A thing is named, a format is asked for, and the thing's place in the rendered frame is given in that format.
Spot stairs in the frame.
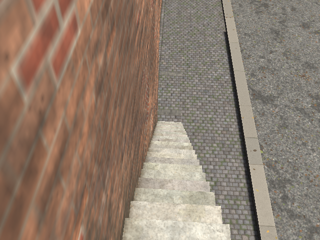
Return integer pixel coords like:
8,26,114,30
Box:
122,121,231,240

